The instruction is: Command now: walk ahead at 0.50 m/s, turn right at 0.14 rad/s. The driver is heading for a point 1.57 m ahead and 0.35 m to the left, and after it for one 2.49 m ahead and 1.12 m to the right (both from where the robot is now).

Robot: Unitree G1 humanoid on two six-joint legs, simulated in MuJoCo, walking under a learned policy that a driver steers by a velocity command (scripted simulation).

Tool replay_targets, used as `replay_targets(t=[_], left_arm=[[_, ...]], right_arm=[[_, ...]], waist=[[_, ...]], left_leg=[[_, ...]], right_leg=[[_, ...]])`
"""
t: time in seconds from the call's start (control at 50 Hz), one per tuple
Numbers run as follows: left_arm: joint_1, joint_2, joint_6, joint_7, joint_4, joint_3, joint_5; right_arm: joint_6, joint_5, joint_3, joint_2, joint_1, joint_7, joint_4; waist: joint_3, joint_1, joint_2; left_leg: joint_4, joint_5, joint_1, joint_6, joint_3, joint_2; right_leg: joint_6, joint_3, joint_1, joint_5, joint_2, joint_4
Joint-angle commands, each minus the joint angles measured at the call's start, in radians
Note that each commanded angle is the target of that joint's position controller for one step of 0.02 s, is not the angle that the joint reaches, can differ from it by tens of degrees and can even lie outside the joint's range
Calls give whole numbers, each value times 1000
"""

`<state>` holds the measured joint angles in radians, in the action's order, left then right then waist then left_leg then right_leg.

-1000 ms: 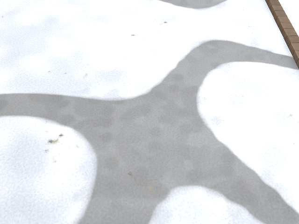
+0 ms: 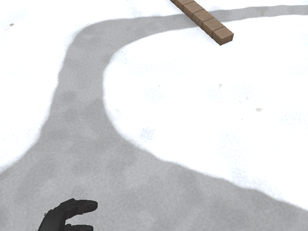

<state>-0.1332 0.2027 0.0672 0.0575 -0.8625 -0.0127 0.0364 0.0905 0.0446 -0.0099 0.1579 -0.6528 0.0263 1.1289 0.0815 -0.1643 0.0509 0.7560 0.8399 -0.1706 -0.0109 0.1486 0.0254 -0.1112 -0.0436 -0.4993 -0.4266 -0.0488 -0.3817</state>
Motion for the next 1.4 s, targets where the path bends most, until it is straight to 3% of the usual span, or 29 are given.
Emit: replay_targets(t=[0.02,0.04,0.06,0.08,0.12,0.16,0.2,0.28,0.34,0.44,0.48,0.52,0.54,0.56,0.58,0.64,0.68,0.74,0.9,0.98,1.0,1.02,1.04,1.06,1.1,1.18,1.32,1.38,1.4], left_arm=[[473,150,0,-35,-157,-51,26],[526,206,9,-30,-172,-63,38],[608,250,17,-29,-149,-72,13],[617,247,-2,-28,-153,-83,-25],[504,131,-14,-67,-123,-59,-3],[464,84,9,-76,-116,-43,-18],[430,99,33,-73,-139,-45,-24],[450,57,51,-60,-135,-36,-23],[510,70,46,-63,-141,-32,-35],[656,124,25,-82,-180,-42,-6],[656,142,20,-87,-180,-47,-1],[631,154,10,-87,-167,-48,-7],[590,139,14,-81,-117,-41,-17],[601,57,26,-53,-53,-25,-35],[464,147,29,-52,-44,-50,-8],[433,115,31,-61,-17,-53,-16],[474,88,-11,-71,-21,-51,0],[425,75,-35,-73,11,-49,-4],[203,112,-36,-82,109,-37,-23],[350,153,-11,-95,74,-46,-23],[431,221,1,-104,66,-60,-6],[413,292,-12,-104,93,-67,-15],[425,255,-31,-98,92,-68,-36],[375,180,-39,-97,108,-47,-35],[286,125,-49,-99,117,-27,-20],[308,143,-44,-91,86,-30,-13],[325,186,-74,-79,42,-39,-11],[370,181,-90,-80,14,-40,-21],[391,136,-86,-74,25,-30,-27]], right_arm=[[-28,-1,-26,140,-33,9,17],[-31,-29,-41,108,-54,11,20],[-16,-105,-36,79,-187,25,-13],[-11,-117,-38,148,-47,27,-65],[-22,-40,-41,132,150,5,-95],[-43,31,-46,107,187,-23,-103],[-67,17,-21,0,237,-37,-131],[-53,-13,-24,39,351,-45,-183],[-48,-26,-16,47,505,-57,-226],[-50,-12,-23,70,692,-73,-309],[-44,-8,-32,77,664,-71,-315],[-30,-6,-56,108,428,-63,-246],[-23,13,-87,204,249,-52,-209],[-33,1,-117,316,193,-42,-210],[-52,-30,-107,279,198,-40,-198],[-52,-36,-87,201,390,-30,-234],[-37,-41,-79,180,420,-33,-245],[-34,-39,-90,223,386,-31,-242],[-79,-32,-99,243,303,-11,-258],[-86,-38,-109,262,395,-7,-299],[-74,-50,-95,211,376,-11,-326],[-79,-65,-85,141,212,-5,-326],[-97,-36,-95,212,153,2,-290],[-110,-21,-101,232,222,-3,-277],[-128,-20,-95,206,325,-17,-296],[-153,-32,-79,182,314,-29,-282],[-159,-36,-46,170,390,-14,-260],[-129,-21,-37,184,363,-6,-230],[-115,-2,-37,225,367,0,-241]], waist=[[-116,259,-35],[-192,241,87],[-483,213,166],[-572,291,70],[-317,235,-42],[-176,167,-128],[-52,101,-53],[-38,93,16],[-20,144,20],[59,210,-26],[23,190,-14],[-108,87,-18],[-229,14,-89],[-322,45,-347],[-259,23,-129],[-45,155,-52],[-77,201,-71],[-99,202,-88],[-115,120,-148],[-108,210,-146],[-187,221,-17],[-308,144,213],[-368,142,156],[-263,141,36],[-143,135,42],[-162,128,85],[-125,162,124],[-67,146,26],[-101,168,-118]], left_leg=[[567,-958,316,-120,-82,-114],[976,-74,616,-86,-53,18],[1147,14,898,-74,-265,10],[1132,-102,1039,-73,-233,-25],[918,-278,1056,-53,-163,-81],[732,-456,891,-57,-225,-137],[484,-558,725,-10,-203,-141],[192,-817,692,-24,-205,-144],[35,-927,642,-55,-140,-110],[-88,-705,779,-97,-82,-74],[-135,-585,710,-128,-36,-26],[-230,-599,402,-183,-29,41],[-271,-581,133,-258,-272,-119],[-405,-634,-158,-435,-833,-411],[-441,-636,-154,-389,-817,-364],[-449,-1147,205,-290,-493,-264],[-436,-1375,313,-270,-393,-206],[-420,-1508,349,-255,-337,-157],[-330,-1356,283,-181,-427,-136],[-176,-1162,359,-103,-506,-78],[15,-982,431,-61,-436,-6],[268,-191,595,-32,-279,168],[422,-119,618,-28,-247,124],[475,-206,634,-22,-267,93],[411,-320,635,6,-265,52],[296,-378,545,35,-234,72],[-134,-423,368,0,-153,31],[-444,-599,222,-60,-224,-24],[-529,-527,190,-93,-436,-200]], right_leg=[[-10,-60,597,-56,-8,113],[-31,62,858,-398,-149,-96],[-162,320,1256,-840,-415,-458],[-265,459,1261,-353,-442,-293],[-233,453,829,391,-337,-15],[-200,432,428,475,-322,69],[-166,284,125,365,-228,159],[-122,100,132,227,-170,166],[-70,30,200,312,-150,209],[-66,13,489,311,-214,161],[-55,-32,554,51,-219,31],[-24,-116,492,-158,-185,-298],[21,-156,272,74,-152,-600],[79,-143,-161,922,80,-977],[63,54,-306,918,46,-999],[85,61,-190,783,-35,-809],[116,52,-65,780,-18,-748],[141,33,-48,701,12,-629],[139,67,-3,578,62,-345],[97,93,272,485,73,-30],[51,227,449,221,-101,-8],[-107,515,627,-294,-395,-47],[-195,613,573,-215,-432,-28],[-178,513,478,-47,-356,0],[-102,318,350,148,-220,55],[-92,200,309,144,-155,68],[-84,249,240,663,-156,135],[21,234,116,737,-128,93],[72,165,74,779,-66,-37]])
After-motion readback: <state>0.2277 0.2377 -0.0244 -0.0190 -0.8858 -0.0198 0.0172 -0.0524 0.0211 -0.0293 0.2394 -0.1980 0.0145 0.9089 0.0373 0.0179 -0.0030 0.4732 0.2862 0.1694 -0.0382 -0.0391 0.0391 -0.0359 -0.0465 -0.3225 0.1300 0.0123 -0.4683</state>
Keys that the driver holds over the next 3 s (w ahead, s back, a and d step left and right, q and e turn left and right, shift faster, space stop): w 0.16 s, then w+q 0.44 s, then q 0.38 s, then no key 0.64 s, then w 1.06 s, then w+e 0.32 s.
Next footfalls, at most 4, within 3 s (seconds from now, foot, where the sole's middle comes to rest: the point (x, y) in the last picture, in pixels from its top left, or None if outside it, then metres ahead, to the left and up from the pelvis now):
0.02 right None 0.20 -0.09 -0.82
0.52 left None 0.43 0.10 -0.82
1.00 right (142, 185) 0.66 -0.01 -0.82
1.38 left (116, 230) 0.47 0.12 -0.82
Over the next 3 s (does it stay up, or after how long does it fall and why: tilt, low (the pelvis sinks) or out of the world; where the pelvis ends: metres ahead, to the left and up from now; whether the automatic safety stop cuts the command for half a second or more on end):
stays up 1.10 0.27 -0.07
